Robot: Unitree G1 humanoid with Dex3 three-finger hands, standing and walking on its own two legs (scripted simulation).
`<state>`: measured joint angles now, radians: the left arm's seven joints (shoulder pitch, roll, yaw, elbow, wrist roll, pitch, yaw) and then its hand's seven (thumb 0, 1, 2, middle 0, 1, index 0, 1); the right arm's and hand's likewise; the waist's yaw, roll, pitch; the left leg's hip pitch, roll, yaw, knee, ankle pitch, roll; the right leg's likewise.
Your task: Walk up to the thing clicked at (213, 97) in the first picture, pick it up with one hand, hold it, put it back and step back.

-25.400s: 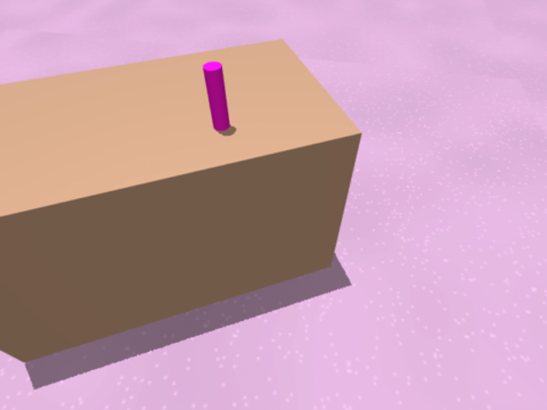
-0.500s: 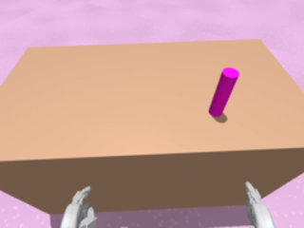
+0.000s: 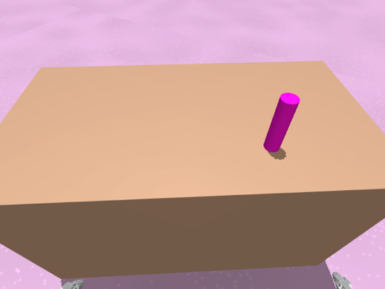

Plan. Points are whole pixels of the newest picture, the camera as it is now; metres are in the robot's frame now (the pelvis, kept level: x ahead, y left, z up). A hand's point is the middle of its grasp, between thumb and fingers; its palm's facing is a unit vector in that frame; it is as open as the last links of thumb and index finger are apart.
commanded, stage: home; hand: right
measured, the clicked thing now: (279, 124) +0.51 -0.20 +0.05
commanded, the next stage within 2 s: stand in 1.60 s
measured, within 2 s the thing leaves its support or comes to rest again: neither
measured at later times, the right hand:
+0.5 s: hand out of the picture +0.04 -0.25 -0.12, palm faces -0.03 +0.93 -0.37, open 17.3 cm
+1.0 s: hand out of the picture +0.05 -0.25 -0.11, palm faces -0.02 +0.93 -0.36, open 17.3 cm
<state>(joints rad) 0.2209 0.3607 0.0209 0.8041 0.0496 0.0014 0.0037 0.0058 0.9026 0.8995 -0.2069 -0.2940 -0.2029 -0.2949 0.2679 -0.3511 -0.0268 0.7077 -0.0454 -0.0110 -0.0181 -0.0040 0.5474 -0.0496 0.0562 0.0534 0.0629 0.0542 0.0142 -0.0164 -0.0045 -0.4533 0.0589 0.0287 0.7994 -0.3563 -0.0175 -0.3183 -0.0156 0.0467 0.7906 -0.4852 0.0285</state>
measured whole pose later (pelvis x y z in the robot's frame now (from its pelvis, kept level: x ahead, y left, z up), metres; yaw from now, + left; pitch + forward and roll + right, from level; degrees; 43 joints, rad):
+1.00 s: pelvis -0.01 +0.01 +0.04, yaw +0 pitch -3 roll +0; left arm 0.16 0.36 -0.01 1.12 0.02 0.00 -0.01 0.00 0.90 0.90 -0.21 -0.29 -0.20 -0.29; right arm 0.13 -0.34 0.01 1.14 -0.01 -0.01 0.00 0.00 0.51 -0.07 0.06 0.06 0.07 0.06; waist 0.00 -0.02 0.06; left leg -0.21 0.05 0.04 0.40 -0.14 -0.02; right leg -0.08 -0.03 0.05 0.38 -0.25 0.04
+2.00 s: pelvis +0.00 +0.01 +0.04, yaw +1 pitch -3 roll +0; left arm 0.14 0.36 0.00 1.11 0.02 0.00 0.00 0.00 0.91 0.90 -0.21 -0.30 -0.20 -0.30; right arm 0.10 -0.34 -0.01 1.15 0.00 -0.01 0.00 0.00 -0.06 -0.60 0.18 0.26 0.19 0.26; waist 0.00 -0.02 0.06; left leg -0.18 0.03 0.04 0.37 -0.15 -0.01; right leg -0.03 -0.05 0.04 0.32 -0.25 0.05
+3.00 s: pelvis +0.01 +0.01 +0.04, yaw +1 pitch -2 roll +0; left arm 0.14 0.36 0.00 1.09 0.02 0.00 -0.01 0.00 0.91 0.90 -0.21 -0.30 -0.20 -0.30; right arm 0.09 -0.34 -0.01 1.14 0.00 -0.01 0.00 0.01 -0.91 -0.90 0.20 0.30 0.21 0.30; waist 0.00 -0.02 0.06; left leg -0.18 0.02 0.02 0.37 -0.15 -0.01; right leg -0.02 -0.05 0.02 0.31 -0.25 0.05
